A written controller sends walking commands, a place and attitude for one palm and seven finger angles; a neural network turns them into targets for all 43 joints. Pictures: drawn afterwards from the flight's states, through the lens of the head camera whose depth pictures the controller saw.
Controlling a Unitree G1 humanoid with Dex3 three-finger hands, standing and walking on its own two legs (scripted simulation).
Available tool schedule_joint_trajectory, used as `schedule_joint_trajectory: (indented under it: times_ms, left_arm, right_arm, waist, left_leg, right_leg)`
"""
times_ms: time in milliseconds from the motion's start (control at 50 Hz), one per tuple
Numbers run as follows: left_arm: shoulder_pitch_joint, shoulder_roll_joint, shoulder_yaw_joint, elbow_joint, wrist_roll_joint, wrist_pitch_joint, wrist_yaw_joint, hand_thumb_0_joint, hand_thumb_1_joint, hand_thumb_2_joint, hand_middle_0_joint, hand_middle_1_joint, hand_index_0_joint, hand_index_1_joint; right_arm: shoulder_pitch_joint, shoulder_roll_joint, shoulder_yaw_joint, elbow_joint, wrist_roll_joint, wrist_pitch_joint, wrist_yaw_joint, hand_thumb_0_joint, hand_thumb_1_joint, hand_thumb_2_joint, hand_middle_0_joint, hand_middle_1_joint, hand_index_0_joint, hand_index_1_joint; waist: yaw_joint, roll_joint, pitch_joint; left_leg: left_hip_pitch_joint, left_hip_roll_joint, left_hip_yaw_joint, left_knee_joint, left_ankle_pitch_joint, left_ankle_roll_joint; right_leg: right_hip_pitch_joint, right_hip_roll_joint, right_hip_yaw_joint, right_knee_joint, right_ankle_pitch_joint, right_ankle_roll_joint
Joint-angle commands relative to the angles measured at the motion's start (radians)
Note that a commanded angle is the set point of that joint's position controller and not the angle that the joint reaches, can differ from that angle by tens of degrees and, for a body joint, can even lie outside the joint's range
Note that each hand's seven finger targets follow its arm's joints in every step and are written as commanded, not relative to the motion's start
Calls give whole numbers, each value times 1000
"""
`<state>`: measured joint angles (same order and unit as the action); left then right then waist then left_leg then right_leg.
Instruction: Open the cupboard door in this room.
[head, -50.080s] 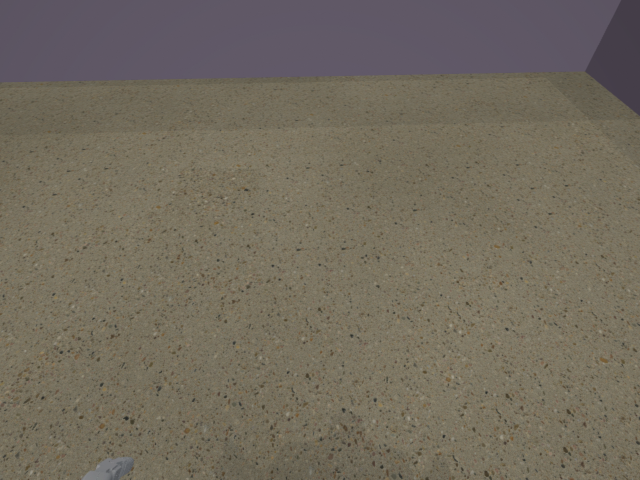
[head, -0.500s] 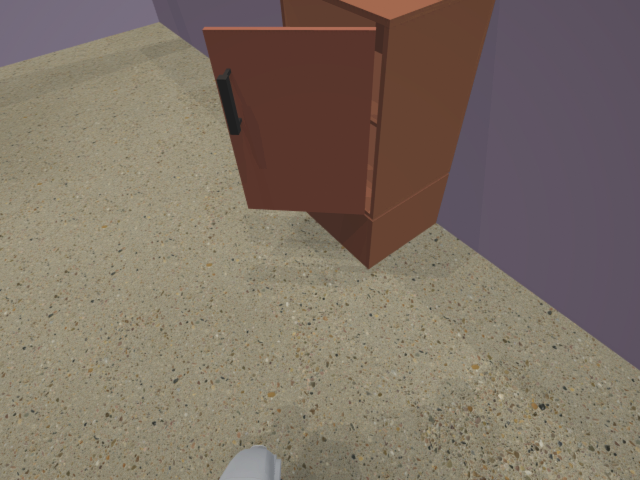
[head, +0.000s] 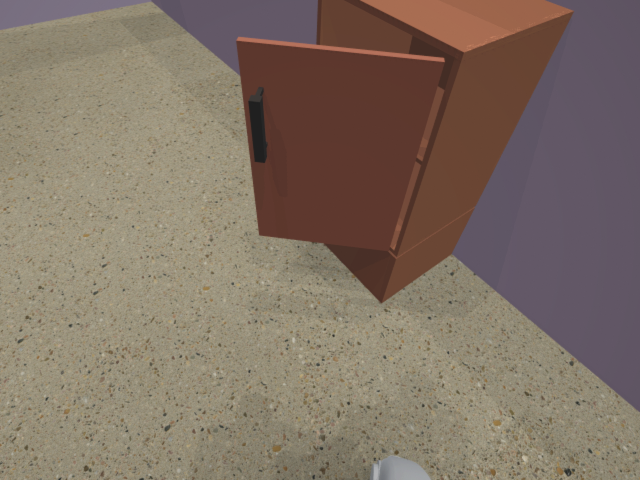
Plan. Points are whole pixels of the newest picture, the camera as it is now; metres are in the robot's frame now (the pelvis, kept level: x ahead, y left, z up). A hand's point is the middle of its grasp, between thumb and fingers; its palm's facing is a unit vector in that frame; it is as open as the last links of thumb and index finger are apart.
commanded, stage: take the last steps up to it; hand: left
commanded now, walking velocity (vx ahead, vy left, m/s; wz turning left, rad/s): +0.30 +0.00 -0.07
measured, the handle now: (260, 125) +0.81 +0.20 -0.04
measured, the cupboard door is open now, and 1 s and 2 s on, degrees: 46 46 46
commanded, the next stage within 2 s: come to a stop and stand still in 0.40 s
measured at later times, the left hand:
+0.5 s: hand (242, 403) +0.25 +0.14 -0.17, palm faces +0.03 -0.98 -0.21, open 7.1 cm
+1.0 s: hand (218, 416) +0.23 +0.18 -0.18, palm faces -0.01 -0.98 -0.21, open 7.4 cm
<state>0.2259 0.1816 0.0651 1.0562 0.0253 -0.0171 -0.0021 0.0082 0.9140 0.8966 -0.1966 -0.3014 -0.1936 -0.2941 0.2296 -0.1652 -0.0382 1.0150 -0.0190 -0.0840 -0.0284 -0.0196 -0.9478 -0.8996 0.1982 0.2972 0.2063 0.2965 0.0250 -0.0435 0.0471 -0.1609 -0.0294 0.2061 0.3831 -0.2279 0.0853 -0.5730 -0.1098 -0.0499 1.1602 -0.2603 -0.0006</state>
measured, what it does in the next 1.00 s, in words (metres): walks ahead: right foot, then left foot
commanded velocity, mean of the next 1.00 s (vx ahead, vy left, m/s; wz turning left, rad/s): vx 0.02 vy -0.01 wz -0.01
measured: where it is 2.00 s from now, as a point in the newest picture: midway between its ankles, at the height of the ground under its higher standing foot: outside the picture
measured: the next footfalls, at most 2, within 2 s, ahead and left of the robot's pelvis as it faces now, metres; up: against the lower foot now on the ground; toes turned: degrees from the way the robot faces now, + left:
right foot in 0.32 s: +0.22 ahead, -0.13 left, +0.00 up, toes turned -9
left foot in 0.68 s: +0.31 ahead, +0.09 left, +0.00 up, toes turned +2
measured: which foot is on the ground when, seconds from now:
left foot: down 0.00-0.34, up 0.36-0.66, down 0.68-1.00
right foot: up 0.00-0.30, down 0.32-0.76, up 0.78-1.00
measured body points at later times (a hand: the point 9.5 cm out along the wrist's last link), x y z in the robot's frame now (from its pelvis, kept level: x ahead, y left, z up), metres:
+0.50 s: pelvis +0.16 -0.04 +0.00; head +0.21 -0.05 +0.45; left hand +0.25 +0.19 -0.15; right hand +0.11 -0.25 -0.16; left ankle +0.12 +0.09 -0.67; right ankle +0.18 -0.12 -0.74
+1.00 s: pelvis +0.19 -0.02 +0.00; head +0.25 -0.01 +0.44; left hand +0.23 +0.23 -0.16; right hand +0.28 -0.25 -0.15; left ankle +0.27 +0.09 -0.74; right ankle +0.13 -0.15 -0.70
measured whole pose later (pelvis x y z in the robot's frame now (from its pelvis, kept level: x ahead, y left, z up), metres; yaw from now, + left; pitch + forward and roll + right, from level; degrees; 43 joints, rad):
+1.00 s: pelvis +0.19 -0.02 +0.00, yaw -4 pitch +1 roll -1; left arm 0.21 0.19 0.05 1.02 0.01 0.06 0.02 0.01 0.91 0.90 -0.20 -0.30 -0.20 -0.29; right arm 0.10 -0.15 -0.03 0.99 -0.02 0.02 -0.04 0.01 -0.91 -0.90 0.20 0.30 0.21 0.30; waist 0.02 0.00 0.10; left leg -0.36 0.05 0.09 0.49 -0.15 0.03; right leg -0.35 -0.02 -0.02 0.88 -0.53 0.02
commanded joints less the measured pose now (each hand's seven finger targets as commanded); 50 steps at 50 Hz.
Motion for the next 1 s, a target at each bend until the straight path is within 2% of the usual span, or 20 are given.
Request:
schedule_joint_trajectory:
  times_ms: [0,200,260,280,300,320,340,380,440,480,560,620,660,680,700,720,760,840,900,980]
  left_arm:
    - [45,11,4,-53,3,8,-9,0,900,900,-200,-300,-200,-300]
    - [-184,23,-21,-152,-3,-7,-13,0,900,900,-200,-300,-200,-300]
    - [-21,44,-12,-107,-4,-18,-10,0,900,900,-200,-300,-200,-300]
    - [104,76,0,-66,-2,-27,-6,0,900,900,-200,-300,-200,-300]
    - [251,164,25,-23,3,-40,7,0,900,900,-200,-300,-200,-300]
    - [303,224,33,-2,-13,-40,11,0,900,900,-200,-300,-200,-300]
    - [242,198,29,-15,-18,-42,20,0,900,900,-200,-300,-200,-300]
    - [105,127,9,-43,-20,-40,26,0,900,900,-200,-300,-200,-300]
    - [56,57,-13,-43,-13,-55,25,0,900,900,-200,-300,-200,-300]
    - [58,36,-9,-44,-5,-58,25,0,900,900,-200,-300,-200,-300]
    - [47,76,-13,-26,-7,-46,28,0,900,900,-200,-300,-200,-300]
    - [23,98,-16,-13,-13,-25,35,0,900,900,-200,-300,-200,-300]
    - [73,59,-26,-14,-21,-4,42,0,900,900,-200,-300,-200,-300]
    - [103,40,-32,-10,-20,7,49,0,900,900,-200,-300,-200,-300]
    - [123,36,-35,-7,-11,20,52,0,900,900,-200,-300,-200,-300]
    - [114,42,-33,-2,-14,33,46,0,900,900,-200,-300,-200,-300]
    - [114,69,-27,-14,-14,50,34,0,900,900,-200,-300,-200,-300]
    - [97,78,-7,-52,-10,63,30,0,900,900,-200,-300,-200,-300]
    - [67,63,-2,-78,-9,62,26,0,900,900,-200,-300,-200,-300]
    - [82,40,-4,-87,-9,59,23,0,900,900,-200,-300,-200,-300]
  right_arm:
    - [146,-87,-11,17,-3,-3,-1,0,-900,-900,200,300,200,300]
    - [290,-99,-1,96,-17,9,-3,0,-900,-900,200,300,200,300]
    - [267,-115,-2,105,-9,17,-4,0,-900,-900,200,300,200,300]
    - [242,-113,-2,98,1,16,-1,0,-900,-900,200,300,200,300]
    - [232,-79,-3,75,15,13,7,0,-900,-900,200,300,200,300]
    - [248,-63,-2,59,20,16,6,0,-900,-900,200,300,200,300]
    - [181,-80,-8,52,19,26,6,0,-900,-900,200,300,200,300]
    - [114,-25,-9,46,13,43,11,0,-900,-900,200,300,200,300]
    - [180,22,0,72,1,65,17,0,-900,-900,200,300,200,300]
    - [181,39,-2,73,-1,71,19,0,-900,-900,200,300,200,300]
    - [113,27,10,59,7,73,15,0,-900,-900,200,300,200,300]
    - [115,-24,4,63,8,79,10,0,-900,-900,200,300,200,300]
    - [110,-119,-6,48,6,64,1,0,-900,-900,200,300,200,300]
    - [87,-152,-11,39,6,70,-7,0,-900,-900,200,300,200,300]
    - [50,-162,-14,27,6,80,-10,0,-900,-900,200,300,200,300]
    - [22,-156,-12,20,7,82,-17,0,-900,-900,200,300,200,300]
    - [12,-178,-18,5,5,88,-28,0,-900,-900,200,300,200,300]
    - [3,-205,-37,-25,-3,94,-42,0,-900,-900,200,300,200,300]
    - [0,-207,-46,-38,-4,97,-39,0,-900,-900,200,300,200,300]
    - [-33,-205,-54,-42,-8,103,-23,0,-900,-900,200,300,200,300]
  waist:
    - [-2,118,28]
    - [-67,98,59]
    - [8,72,-34]
    - [62,55,-98]
    - [108,-111,-194]
    - [95,-214,-229]
    - [90,-114,-164]
    - [26,-23,-24]
    - [-43,-45,-23]
    - [-47,-73,-44]
    - [-31,-72,-64]
    - [-57,-73,-55]
    - [-37,106,-96]
    - [-24,142,-75]
    - [-16,136,-11]
    - [-14,218,13]
    - [-23,270,3]
    - [-35,185,-117]
    - [-44,131,-161]
    - [-36,208,-152]
  left_leg:
    - [40,303,-199,-224,304,70]
    - [169,310,-152,-111,579,62]
    - [129,269,-113,76,649,26]
    - [20,221,-80,220,577,-8]
    - [-221,119,-26,460,275,-51]
    - [-380,16,-48,772,-391,-88]
    - [-407,66,-183,849,-362,-78]
    - [-410,121,-211,823,-227,-87]
    - [-295,129,-177,662,-130,-109]
    - [-246,118,-152,523,-116,-119]
    - [-169,71,-137,301,-53,-136]
    - [-8,69,-155,91,154,-132]
    - [70,231,-290,69,613,-56]
    - [14,289,-323,55,643,-6]
    - [-51,302,-318,24,518,10]
    - [-95,299,-357,-28,488,28]
    - [-85,342,-397,-93,466,71]
    - [33,388,-390,-16,632,135]
    - [69,370,-360,3,592,128]
    - [-17,328,-339,-36,306,84]
  right_leg:
    - [-71,-24,46,-73,97,11]
    - [39,29,-49,-477,24,-34]
    - [316,89,-84,-615,71,-57]
    - [528,68,-48,-650,171,-78]
    - [787,-140,225,-661,375,-160]
    - [866,-359,470,-771,592,-292]
    - [738,-338,420,-813,530,-297]
    - [517,-261,276,-868,431,-229]
    - [385,-166,82,-911,472,-164]
    - [370,-147,54,-910,451,-170]
    - [414,-130,42,-827,637,-155]
    - [340,-104,24,-739,509,-99]
    - [299,-10,-13,-666,203,-16]
    - [326,23,-22,-672,9,1]
    - [326,41,-10,-658,-105,-2]
    - [332,45,-30,-618,-114,8]
    - [292,54,-8,-441,-242,10]
    - [180,65,62,-216,-312,11]
    - [162,78,50,-206,-286,20]
    - [267,83,6,-406,-227,18]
